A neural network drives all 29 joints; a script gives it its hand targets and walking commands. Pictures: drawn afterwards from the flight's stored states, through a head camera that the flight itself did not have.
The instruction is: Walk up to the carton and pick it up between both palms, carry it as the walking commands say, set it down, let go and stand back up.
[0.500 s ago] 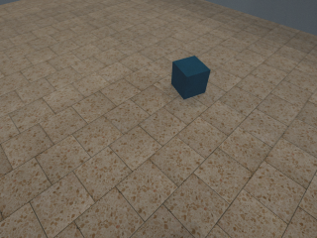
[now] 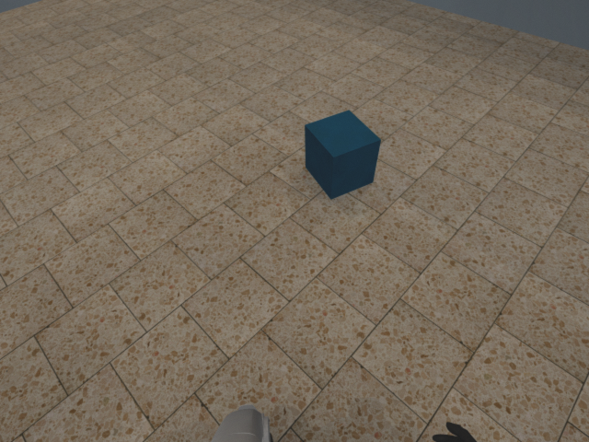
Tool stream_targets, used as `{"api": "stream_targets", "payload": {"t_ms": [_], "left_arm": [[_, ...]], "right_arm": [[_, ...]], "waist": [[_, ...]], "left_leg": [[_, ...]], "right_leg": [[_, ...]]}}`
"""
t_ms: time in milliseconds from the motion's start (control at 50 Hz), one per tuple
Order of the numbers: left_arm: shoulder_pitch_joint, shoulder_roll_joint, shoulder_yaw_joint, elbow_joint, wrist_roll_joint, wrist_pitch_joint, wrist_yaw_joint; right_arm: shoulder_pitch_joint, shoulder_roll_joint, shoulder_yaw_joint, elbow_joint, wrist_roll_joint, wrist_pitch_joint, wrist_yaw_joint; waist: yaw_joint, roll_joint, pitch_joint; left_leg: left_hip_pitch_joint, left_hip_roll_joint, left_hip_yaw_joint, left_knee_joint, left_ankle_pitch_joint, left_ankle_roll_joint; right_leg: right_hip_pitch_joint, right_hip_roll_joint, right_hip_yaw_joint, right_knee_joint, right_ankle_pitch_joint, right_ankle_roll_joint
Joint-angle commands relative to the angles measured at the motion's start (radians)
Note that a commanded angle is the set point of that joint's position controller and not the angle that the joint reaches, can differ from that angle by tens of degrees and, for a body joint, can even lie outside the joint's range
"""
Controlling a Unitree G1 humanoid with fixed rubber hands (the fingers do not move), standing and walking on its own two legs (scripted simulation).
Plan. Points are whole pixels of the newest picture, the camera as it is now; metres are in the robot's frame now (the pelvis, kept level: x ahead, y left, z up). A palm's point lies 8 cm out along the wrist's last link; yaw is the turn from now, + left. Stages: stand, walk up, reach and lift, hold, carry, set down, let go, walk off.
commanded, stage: walk up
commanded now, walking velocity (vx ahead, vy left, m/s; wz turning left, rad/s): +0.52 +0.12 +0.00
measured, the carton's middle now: (340, 154) +1.39 -0.12 -0.65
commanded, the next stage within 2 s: none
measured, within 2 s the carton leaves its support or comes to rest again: neither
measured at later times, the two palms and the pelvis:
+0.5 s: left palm (178, 280) +0.40 +0.27 -0.13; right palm (442, 423) +0.17 -0.19 -0.13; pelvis +0.26 +0.04 +0.00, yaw -1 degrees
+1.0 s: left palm (207, 282) +0.42 +0.22 -0.16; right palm (418, 190) +0.64 -0.23 -0.12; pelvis +0.50 -0.01 -0.01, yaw +1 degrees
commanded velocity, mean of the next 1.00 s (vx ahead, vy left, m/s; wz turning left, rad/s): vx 0.51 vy -0.03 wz -0.02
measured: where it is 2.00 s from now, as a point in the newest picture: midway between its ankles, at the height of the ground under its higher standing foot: (323, 263)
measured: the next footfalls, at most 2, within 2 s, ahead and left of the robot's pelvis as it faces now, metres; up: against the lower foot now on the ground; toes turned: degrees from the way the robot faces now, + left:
left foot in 0.12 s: +0.25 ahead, +0.15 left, +0.00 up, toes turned +9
right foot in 0.64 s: +0.50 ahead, -0.14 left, +0.00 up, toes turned -9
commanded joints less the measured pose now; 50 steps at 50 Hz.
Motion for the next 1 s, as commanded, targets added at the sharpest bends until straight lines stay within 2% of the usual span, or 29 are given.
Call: {"api": "stream_targets", "payload": {"t_ms": [0, 60, 100, 120, 140, 160, 180, 200, 240, 280, 360, 440, 500, 540, 580, 600, 620, 640, 660, 680, 700, 720, 740, 780, 840, 860, 880, 940, 980], "left_arm": [[0.051, 0.197, 0.04, -0.022, -0.001, -0.017, 0.015], [0.04, 0.215, 0.044, -0.006, 0.002, -0.012, 0.016], [-0.015, 0.22, 0.039, -0.011, -0.005, -0.007, 0.014], [-0.009, 0.188, 0.034, -0.014, -0.006, -0.008, 0.004], [0.005, 0.128, 0.026, -0.053, -0.016, -0.007, -0.004], [0.037, 0.125, 0.026, -0.064, -0.025, -0.003, -0.001], [0.016, 0.159, 0.027, -0.064, -0.034, -0.004, -0.003], [-0.062, 0.15, 0.022, -0.067, -0.027, -0.01, -0.005], [-0.105, 0.11, 0.018, -0.058, -0.005, -0.002, -0.011], [-0.116, 0.095, 0.017, -0.066, 0.004, 0.023, -0.017], [-0.18, 0.087, 0.023, -0.109, 0.014, 0.071, -0.037], [-0.324, 0.077, 0.008, -0.172, -0.008, 0.078, -0.075], [-0.424, 0.099, 0.009, -0.198, -0.011, 0.076, -0.085], [-0.43, 0.119, 0.016, -0.2, -0.007, 0.066, -0.082], [-0.346, 0.128, 0.019, -0.172, -0.003, 0.041, -0.058], [-0.233, 0.167, 0.036, -0.123, 0.005, 0.026, -0.043], [-0.045, 0.25, 0.064, -0.068, 0.015, 0.014, -0.023], [0.12, 0.388, 0.096, -0.04, 0.024, 0.004, -0.003], [0.139, 0.41, 0.101, -0.027, 0.012, 0.001, 0.012], [0.094, 0.319, 0.081, -0.007, -0.007, 0.006, 0.011], [0.031, 0.268, 0.063, -0.014, -0.005, 0.002, 0.01], [-0.039, 0.219, 0.053, -0.034, 0.001, -0.007, 0.012], [-0.102, 0.183, 0.045, -0.06, -0.005, -0.01, 0.01], [-0.125, 0.165, 0.034, -0.07, -0.007, -0.02, 0.004], [-0.098, 0.179, 0.027, -0.065, -0.001, -0.022, 0.013], [-0.096, 0.183, 0.026, -0.072, 0.0, -0.021, 0.012], [-0.121, 0.177, 0.022, -0.078, 0.001, -0.02, 0.01], [-0.142, 0.194, 0.029, -0.076, -0.002, -0.01, 0.003], [-0.121, 0.19, 0.027, -0.061, -0.004, 0.0, -0.007]], "right_arm": [[-0.149, -0.054, -0.012, -0.111, 0.003, -0.026, 0.004], [-0.151, -0.063, -0.016, -0.103, 0.001, -0.038, -0.001], [0.012, -0.111, -0.041, -0.053, -0.001, -0.056, -0.015], [0.256, -0.17, -0.069, 0.023, 0.001, -0.073, -0.036], [0.469, -0.314, -0.101, 0.051, -0.014, -0.085, -0.055], [0.495, -0.341, -0.096, 0.063, -0.004, -0.081, -0.059], [0.362, -0.268, -0.078, 0.056, -0.003, -0.087, -0.059], [0.27, -0.206, -0.066, 0.036, -0.006, -0.093, -0.059], [0.212, -0.111, -0.034, 0.038, -0.006, -0.102, -0.066], [0.196, -0.105, -0.03, 0.027, -0.007, -0.103, -0.063], [0.26, -0.107, -0.033, 0.038, -0.005, -0.107, -0.071], [0.235, -0.118, -0.041, 0.033, -0.005, -0.093, -0.076], [0.277, -0.127, -0.043, 0.061, 0.001, -0.082, -0.074], [0.264, -0.156, -0.053, 0.06, 0.0, -0.082, -0.068], [0.271, -0.11, -0.043, 0.081, 0.006, -0.08, -0.056], [0.289, -0.111, -0.041, 0.093, 0.007, -0.079, -0.051], [0.298, -0.083, -0.03, 0.077, 0.011, -0.085, -0.05], [0.286, -0.026, -0.015, 0.023, 0.013, -0.096, -0.046], [0.245, -0.066, -0.031, -0.001, 0.008, -0.099, -0.051], [0.203, -0.07, -0.035, 0.011, 0.009, -0.099, -0.05], [0.163, -0.067, -0.029, 0.013, 0.006, -0.103, -0.051], [0.164, -0.029, -0.026, 0.035, 0.007, -0.1, -0.051], [0.206, -0.014, -0.024, 0.053, 0.005, -0.091, -0.049], [0.204, 0.02, -0.023, 0.039, -0.015, -0.061, -0.054], [0.11, 0.014, -0.016, -0.007, -0.025, -0.022, -0.043], [0.075, 0.017, -0.011, -0.025, -0.022, -0.018, -0.035], [0.057, 0.015, -0.003, -0.035, -0.015, -0.015, -0.027], [0.037, -0.022, -0.009, -0.051, -0.003, -0.02, -0.019], [0.033, -0.057, -0.02, -0.035, -0.012, -0.028, -0.018]], "waist": [[0.02, -0.182, 0.12], [0.009, -0.194, 0.111], [-0.095, -0.118, 0.013], [-0.195, 0.003, -0.131], [-0.263, 0.263, -0.321], [-0.227, 0.228, -0.363], [-0.17, 0.119, -0.296], [-0.158, 0.079, -0.207], [-0.13, 0.049, -0.101], [-0.102, 0.088, -0.049], [-0.078, -0.007, 0.034], [-0.087, 0.1, 0.094], [-0.114, 0.093, 0.12], [-0.109, 0.1, 0.113], [-0.068, 0.112, 0.051], [-0.023, -0.015, -0.039], [0.064, -0.201, -0.166], [0.113, -0.5, -0.283], [0.092, -0.413, -0.282], [0.076, -0.276, -0.229], [0.045, -0.192, -0.167], [0.016, -0.164, -0.139], [-0.023, -0.169, -0.11], [-0.048, -0.141, -0.035], [-0.042, -0.122, 0.055], [-0.041, -0.132, 0.054], [-0.056, -0.203, 0.058], [-0.091, -0.236, 0.051], [-0.104, -0.135, 0.041]], "left_leg": [[-0.048, 0.005, 0.0, -0.135, 0.037, -0.004], [0.06, -0.025, 0.027, -0.196, 0.003, 0.006], [0.377, -0.064, 0.039, -0.258, -0.042, 0.035], [0.657, 0.009, -0.057, -0.322, -0.153, 0.077], [0.916, 0.365, -0.522, -0.459, -0.234, 0.157], [0.905, 0.408, -0.724, -0.546, -0.175, 0.215], [0.814, 0.373, -0.642, -0.522, -0.09, 0.215], [0.714, 0.316, -0.487, -0.488, -0.017, 0.195], [0.574, 0.258, -0.332, -0.504, 0.152, 0.186], [0.478, 0.241, -0.275, -0.53, 0.163, 0.188], [0.385, 0.275, -0.266, -0.57, 0.225, 0.199], [0.351, 0.209, -0.153, -0.638, 0.023, 0.158], [0.349, 0.203, -0.137, -0.664, -0.03, 0.137], [0.357, 0.203, -0.123, -0.633, -0.019, 0.126], [0.34, 0.121, -0.037, -0.496, -0.016, 0.117], [0.302, 0.08, 0.012, -0.29, 0.116, 0.104], [0.13, 0.021, 0.046, 0.013, 0.103, 0.062], [-0.083, -0.085, 0.072, 0.372, -0.426, 0.027], [-0.183, -0.072, -0.052, 0.512, -0.45, 0.039], [-0.183, -0.028, -0.091, 0.548, -0.336, 0.033], [-0.196, -0.006, -0.083, 0.559, -0.276, 0.036], [-0.169, 0.024, -0.087, 0.53, -0.234, 0.035], [-0.107, 0.044, -0.089, 0.484, -0.211, 0.029], [-0.056, 0.064, -0.091, 0.405, -0.224, 0.027], [-0.052, 0.073, -0.078, 0.202, -0.153, 0.007], [-0.032, 0.065, -0.065, 0.15, -0.122, 0.008], [0.028, 0.055, -0.045, 0.05, -0.124, 0.006], [0.252, 0.007, 0.008, -0.08, -0.059, 0.003], [0.381, -0.031, 0.054, -0.12, -0.028, 0.008]], "right_leg": [[-0.039, -0.307, 0.174, -0.153, 0.138, -0.125], [-0.058, -0.304, 0.164, -0.091, 0.23, -0.122], [-0.202, -0.249, 0.096, 0.158, 0.413, -0.085], [-0.335, -0.137, 0.027, 0.468, 0.355, -0.058], [-0.569, 0.005, -0.042, 0.865, -0.238, -0.005], [-0.627, -0.012, 0.127, 1.0, -0.282, -0.003], [-0.646, -0.062, 0.154, 1.059, -0.179, -0.006], [-0.673, -0.097, 0.133, 1.068, -0.1, -0.021], [-0.665, -0.147, 0.113, 1.025, -0.036, -0.017], [-0.61, -0.164, 0.107, 0.958, -0.01, -0.004], [-0.62, -0.178, 0.103, 0.795, 0.06, 0.029], [-0.567, -0.161, 0.058, 0.506, 0.174, 0.03], [-0.488, -0.129, 0.011, 0.389, 0.199, 0.018], [-0.427, -0.125, 0.014, 0.325, 0.161, 0.009], [-0.239, -0.075, -0.029, 0.247, 0.098, 0.014], [-0.055, -0.047, -0.046, 0.215, 0.089, -0.005], [0.219, -0.136, 0.075, 0.175, 0.019, -0.065], [0.366, -0.441, 0.475, 0.045, -0.059, -0.153], [0.348, -0.49, 0.664, -0.03, 0.018, -0.199], [0.239, -0.449, 0.55, 0.002, 0.055, -0.188], [0.166, -0.404, 0.472, 0.014, 0.134, -0.185], [0.095, -0.381, 0.394, 0.002, 0.145, -0.178], [-0.007, -0.345, 0.34, -0.017, 0.14, -0.168], [-0.17, -0.379, 0.337, -0.067, 0.106, -0.189], [-0.242, -0.384, 0.306, -0.112, 0.036, -0.189], [-0.244, -0.371, 0.277, -0.118, 0.035, -0.185], [-0.28, -0.335, 0.215, -0.132, 0.014, -0.164], [-0.394, -0.274, 0.155, -0.133, -0.099, -0.135], [-0.444, -0.248, 0.146, -0.067, -0.163, -0.125]]}}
